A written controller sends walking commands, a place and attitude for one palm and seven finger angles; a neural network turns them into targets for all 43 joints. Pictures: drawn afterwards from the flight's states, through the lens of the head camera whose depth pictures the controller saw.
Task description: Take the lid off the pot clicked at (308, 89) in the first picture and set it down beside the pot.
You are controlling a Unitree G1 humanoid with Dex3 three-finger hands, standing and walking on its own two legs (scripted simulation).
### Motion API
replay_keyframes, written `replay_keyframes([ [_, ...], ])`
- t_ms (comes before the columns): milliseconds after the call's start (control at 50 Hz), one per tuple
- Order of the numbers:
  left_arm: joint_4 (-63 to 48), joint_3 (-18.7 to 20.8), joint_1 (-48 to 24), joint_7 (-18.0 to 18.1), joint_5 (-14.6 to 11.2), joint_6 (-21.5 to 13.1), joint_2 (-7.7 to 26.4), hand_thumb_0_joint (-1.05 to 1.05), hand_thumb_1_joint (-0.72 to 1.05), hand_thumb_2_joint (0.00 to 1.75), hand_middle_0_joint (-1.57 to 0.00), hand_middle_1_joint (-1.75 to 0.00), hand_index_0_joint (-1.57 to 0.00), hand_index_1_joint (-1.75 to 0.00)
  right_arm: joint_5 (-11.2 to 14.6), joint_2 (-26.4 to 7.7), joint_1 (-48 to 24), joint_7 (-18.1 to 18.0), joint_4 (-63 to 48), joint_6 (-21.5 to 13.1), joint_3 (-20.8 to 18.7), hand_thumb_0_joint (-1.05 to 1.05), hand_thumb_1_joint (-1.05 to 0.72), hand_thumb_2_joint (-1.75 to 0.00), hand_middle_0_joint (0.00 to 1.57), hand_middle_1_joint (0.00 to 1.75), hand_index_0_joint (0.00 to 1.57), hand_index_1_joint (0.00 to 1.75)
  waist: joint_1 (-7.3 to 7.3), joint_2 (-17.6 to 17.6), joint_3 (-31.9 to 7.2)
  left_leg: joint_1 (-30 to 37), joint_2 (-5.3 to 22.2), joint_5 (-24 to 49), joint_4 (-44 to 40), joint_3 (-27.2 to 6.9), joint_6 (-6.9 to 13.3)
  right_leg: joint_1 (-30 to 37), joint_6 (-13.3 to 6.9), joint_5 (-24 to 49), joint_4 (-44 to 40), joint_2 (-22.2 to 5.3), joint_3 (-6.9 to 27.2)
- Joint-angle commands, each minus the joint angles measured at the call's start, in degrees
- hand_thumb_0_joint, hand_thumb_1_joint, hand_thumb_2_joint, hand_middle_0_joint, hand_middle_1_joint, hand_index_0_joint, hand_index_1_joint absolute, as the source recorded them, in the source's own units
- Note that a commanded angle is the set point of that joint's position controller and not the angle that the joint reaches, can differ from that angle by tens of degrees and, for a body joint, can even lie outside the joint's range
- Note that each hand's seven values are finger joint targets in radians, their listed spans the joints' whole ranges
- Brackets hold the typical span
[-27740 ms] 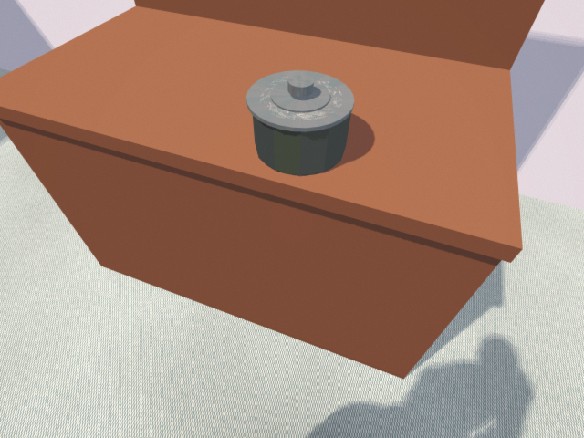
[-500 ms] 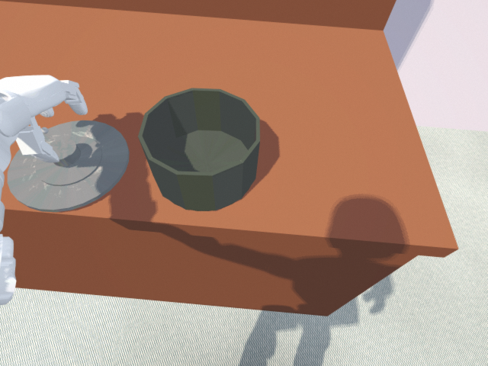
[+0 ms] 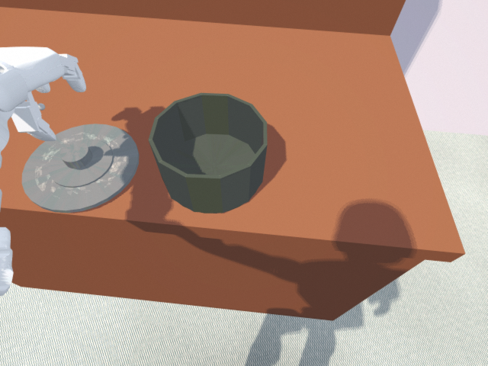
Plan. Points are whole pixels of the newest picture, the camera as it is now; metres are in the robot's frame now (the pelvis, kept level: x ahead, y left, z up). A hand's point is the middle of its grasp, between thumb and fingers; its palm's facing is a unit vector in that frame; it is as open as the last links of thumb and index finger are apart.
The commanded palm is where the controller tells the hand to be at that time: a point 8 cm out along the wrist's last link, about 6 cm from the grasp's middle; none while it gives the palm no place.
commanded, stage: raise the empty hand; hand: left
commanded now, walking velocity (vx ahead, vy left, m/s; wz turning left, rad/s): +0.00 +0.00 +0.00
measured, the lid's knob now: (76, 155) +0.46 +0.30 +0.05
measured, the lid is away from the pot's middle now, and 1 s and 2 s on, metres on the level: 0.24 0.24 0.24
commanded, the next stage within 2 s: draw the hand back to the body in 0.38 s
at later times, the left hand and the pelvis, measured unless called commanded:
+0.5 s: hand (24, 87) +0.46 +0.30 +0.20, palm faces -0.30 -0.02 -0.95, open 11.0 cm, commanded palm +0.45 +0.30 +0.26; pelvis +0.00 +0.00 +0.00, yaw +0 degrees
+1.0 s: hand (24, 120) +0.40 +0.29 +0.19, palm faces -0.21 -0.14 -0.97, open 11.0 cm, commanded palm +0.37 +0.29 +0.26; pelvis +0.00 -0.01 +0.01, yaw +1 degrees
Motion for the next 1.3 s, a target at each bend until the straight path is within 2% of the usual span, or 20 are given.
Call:
replay_keyframes([
  [0, -10.55, 9.51, -28.83, 2.07, -2.18, 0.54, 20.22, 0.00, -0.04, 0.71, -0.38, -0.81, -0.38, -0.81, -0.19, -9.01, 2.31, -0.53, -5.09, -2.05, -2.92, 0.00, -0.90, -0.90, 0.20, 0.30, 0.20, 0.30, -0.54, 3.79, -26.12, 16.55, 3.80, 43.60, -0.80, -6.21, -5.25, 8.65, -3.07, 15.19, 0.64, 3.12, -0.17],
  [80, -4.72, 2.61, -28.38, 1.11, -1.64, 2.68, 12.69, 0.00, -0.04, 0.71, -0.38, -0.81, -0.38, -0.81, 0.40, -9.25, 1.43, 0.23, -4.47, -1.45, -2.83, 0.00, -0.90, -0.90, 0.20, 0.30, 0.20, 0.30, -1.05, 2.75, -18.11, 12.03, 4.07, 37.25, -2.12, -5.28, -5.88, 5.54, -3.32, 11.90, 0.05, 2.96, -1.10],
  [160, -15.85, 4.83, -34.28, 1.41, -0.28, 3.27, 16.80, 0.00, -0.04, 0.71, -0.38, -0.81, -0.38, -0.81, -0.15, -9.14, 0.61, 0.85, -5.99, -1.53, -3.14, 0.00, -0.90, -0.90, 0.20, 0.30, 0.20, 0.30, -0.48, 7.27, -25.86, 18.29, 4.04, 44.82, -1.59, -6.61, -6.56, 7.36, -3.55, 13.96, 0.26, 3.28, -0.19],
  [260, -11.73, 9.33, -34.06, 0.76, -0.73, 4.14, 22.13, 0.00, -0.04, 0.71, -0.38, -0.81, -0.38, -0.81, -0.30, -9.28, 1.46, 0.26, -5.48, -2.09, -2.66, 0.00, -0.90, -0.90, 0.20, 0.30, 0.20, 0.30, -0.39, 2.97, -26.39, 15.95, 3.53, 42.44, -2.17, -5.70, -5.42, 11.19, -3.14, 15.88, -0.15, 3.02, 0.07],
  [340, -1.77, 0.83, -27.52, -0.36, -1.56, 5.25, 11.87, 0.00, -0.04, 0.71, -0.38, -0.81, -0.38, -0.81, 0.83, -9.51, 1.59, 0.52, -4.72, -1.68, -2.58, 0.00, -0.90, -0.90, 0.20, 0.30, 0.20, 0.30, -1.16, 0.61, -17.96, 11.64, 4.06, 38.54, -2.64, -4.37, -5.81, 7.10, -3.17, 13.47, -0.24, 2.66, -1.19],
  [460, -14.71, 5.33, -37.07, 0.60, 0.11, 4.98, 18.75, 0.00, -0.04, 0.71, -0.38, -0.81, -0.38, -0.81, -0.17, -9.00, 0.70, 0.34, -6.00, -1.89, -2.67, 0.00, -0.90, -0.90, 0.20, 0.30, 0.20, 0.30, -0.93, 5.80, -26.30, 17.68, 3.79, 43.18, -1.92, -5.66, -5.43, 9.22, -3.35, 15.08, -0.58, 3.22, 0.12],
  [520, -14.52, 10.02, -29.81, 0.63, -0.72, 4.10, 22.46, 0.00, -0.04, 0.71, -0.38, -0.81, -0.38, -0.81, -0.04, -8.90, 0.12, 0.15, -6.63, -2.61, -2.45, 0.00, -0.90, -0.90, 0.20, 0.30, 0.20, 0.30, 0.46, 5.75, -27.70, 17.69, 3.81, 46.59, -1.87, -5.64, -5.31, 11.61, -3.25, 16.56, 0.20, 3.01, 0.18],
  [620, -11.12, 6.42, -17.04, -0.46, -3.21, 4.55, 15.40, 0.00, -0.04, 0.71, -0.38, -0.81, -0.38, -0.81, 0.47, -8.74, -1.67, 1.05, -7.51, -2.17, -2.16, 0.00, -0.90, -0.90, 0.20, 0.30, 0.20, 0.30, 0.89, 2.57, -19.65, 12.55, 4.37, 41.98, -2.45, -4.36, -4.95, 10.18, -2.97, 14.95, -0.26, 2.50, -0.46],
  [740, -29.18, 14.21, -19.87, 0.29, -4.12, 4.33, 23.95, 0.00, -0.04, 0.71, -0.38, -0.81, -0.38, -0.81, -0.13, -9.00, -3.25, 1.41, -9.10, -2.44, -2.84, 0.00, -0.90, -0.90, 0.20, 0.30, 0.20, 0.30, 1.60, 8.02, -26.12, 20.65, 4.46, 51.30, -2.15, -6.67, -5.54, 12.15, -3.25, 16.51, -0.77, 2.77, 0.04],
  [760, -27.62, 15.98, -17.45, 0.12, -4.00, 4.36, 24.93, 0.00, -0.04, 0.71, -0.38, -0.81, -0.38, -0.81, -0.40, -8.46, -3.13, 1.44, -9.42, -2.75, -2.41, 0.00, -0.90, -0.90, 0.20, 0.30, 0.20, 0.30, 2.13, 5.82, -26.43, 18.99, 4.12, 49.23, -2.47, -6.55, -5.08, 13.87, -3.04, 16.45, -0.72, 2.83, 0.13],
  [820, -22.09, 13.17, -10.50, -0.78, -5.69, 5.17, 19.71, 0.00, -0.04, 0.71, -0.38, -0.81, -0.38, -0.81, 0.27, -8.34, -4.42, 1.53, -9.18, -2.60, -1.99, 0.00, -0.90, -0.90, 0.20, 0.30, 0.20, 0.30, 2.03, 1.76, -20.35, 14.05, 4.19, 43.09, -3.46, -5.03, -4.58, 13.57, -2.73, 16.08, -0.67, 2.25, -0.49],
  [880, -28.58, 9.00, -9.12, -1.11, -5.91, 6.06, 14.42, 0.00, -0.04, 0.71, -0.38, -0.81, -0.38, -0.81, 0.35, -7.91, -6.26, 2.41, -10.57, -2.53, -2.28, 0.00, -0.90, -0.90, 0.20, 0.30, 0.20, 0.30, 2.08, 3.69, -19.92, 16.50, 4.58, 45.52, -3.24, -5.97, -5.49, 11.48, -2.86, 14.59, -0.92, 2.37, -0.71],
  [940, -31.68, 11.01, -6.81, -0.56, -6.62, 6.76, 16.56, 0.00, -0.04, 0.71, -0.38, -0.81, -0.38, -0.81, 0.41, -8.55, -6.46, 2.50, -10.68, -2.40, -2.33, 0.00, -0.90, -0.90, 0.20, 0.30, 0.20, 0.30, 1.99, 3.41, -20.11, 16.43, 4.61, 41.93, -3.45, -5.38, -5.28, 12.25, -3.05, 13.75, -1.51, 2.24, -0.67],
  [960, -37.24, 18.43, -14.89, 10.41, -39.11, 2.30, 0.22, 0.00, -0.04, 0.71, -0.38, -0.81, -0.38, -0.81, 0.47, -3.41, 2.26, 0.84, -12.69, -6.70, -2.38, 0.00, -0.90, -0.90, 0.20, 0.30, 0.20, 0.30, 0.17, 1.84, -17.51, 26.72, 9.05, 32.56, -5.20, -7.12, -8.25, 5.68, -4.37, 8.21, -1.03, 1.77, -1.31],
  [1000, -35.65, 15.65, -2.72, 19.15, -42.60, 1.02, -3.72, 0.00, -0.04, 0.71, -0.38, -0.81, -0.38, -0.81, -0.18, -4.49, -2.14, -0.71, -11.28, -9.98, -0.93, 0.00, -0.90, -0.90, 0.20, 0.30, 0.20, 0.30, 1.93, 1.78, -12.92, 28.70, 11.96, 24.82, -10.08, -12.39, -9.16, 3.00, -4.50, -2.58, -1.38, 1.55, 0.19],
  [1040, -36.02, 22.51, 0.90, 24.10, -49.72, 0.72, 0.48, 0.00, -0.04, 0.71, -0.38, -0.81, -0.38, -0.81, -0.64, -6.39, -3.69, -1.73, -9.78, -11.72, -0.79, 0.00, -0.90, -0.90, 0.20, 0.30, 0.20, 0.30, 2.90, -1.76, -12.62, 23.94, 10.22, 21.40, -9.41, -8.19, -6.93, 8.39, -4.33, 1.36, -2.37, 0.84, 1.50],
  [1080, -37.62, 28.23, -0.28, 27.69, -51.81, 0.65, 4.88, 0.00, -0.02, 0.72, -0.37, -0.80, -0.37, -0.80, -1.15, -6.38, -3.26, -2.36, -7.99, -12.58, -0.43, 0.00, -0.90, -0.90, 0.20, 0.30, 0.20, 0.30, 3.62, -2.78, -13.83, 18.40, 7.45, 24.85, -7.82, -3.47, -5.80, 16.34, -4.10, 11.50, -2.75, 0.54, 1.89],
  [1140, -49.28, 27.48, -5.81, 30.32, -53.40, -0.98, 2.57, 0.00, 0.05, 0.73, -0.36, -0.76, -0.36, -0.76, -1.80, -5.91, -4.68, -2.29, -7.00, -15.73, -0.38, 0.00, -0.90, -0.90, 0.20, 0.30, 0.20, 0.30, 3.33, 9.05, -15.44, 22.45, 7.88, 33.35, -7.64, -4.46, -8.59, 15.75, -4.03, 12.35, -1.31, 0.47, 1.01],
  [1180, -51.41, 28.36, 3.29, 31.39, -54.38, -0.95, -0.84, 0.00, 0.10, 0.74, -0.35, -0.73, -0.35, -0.73, -2.24, -4.69, -5.23, -1.69, -7.23, -17.77, -0.43, 0.00, -0.90, -0.90, 0.20, 0.30, 0.20, 0.30, 4.72, 15.46, -15.76, 25.36, 8.40, 41.93, -6.57, -4.74, -9.68, 15.57, -4.21, 12.55, -0.69, 0.80, 0.64],
  [1280, -49.25, 30.15, 20.85, 31.40, -57.26, 0.91, -5.22, 0.00, 0.22, 0.76, -0.33, -0.67, -0.33, -0.67, -2.05, -5.23, -5.94, -0.57, -6.48, -17.87, -1.32, 0.00, -0.90, -0.90, 0.20, 0.30, 0.20, 0.30, 5.35, -1.50, -11.01, 15.45, 8.08, 38.98, -5.36, -0.84, -6.26, 21.41, -3.48, 22.52, -0.15, 0.45, 0.65],
])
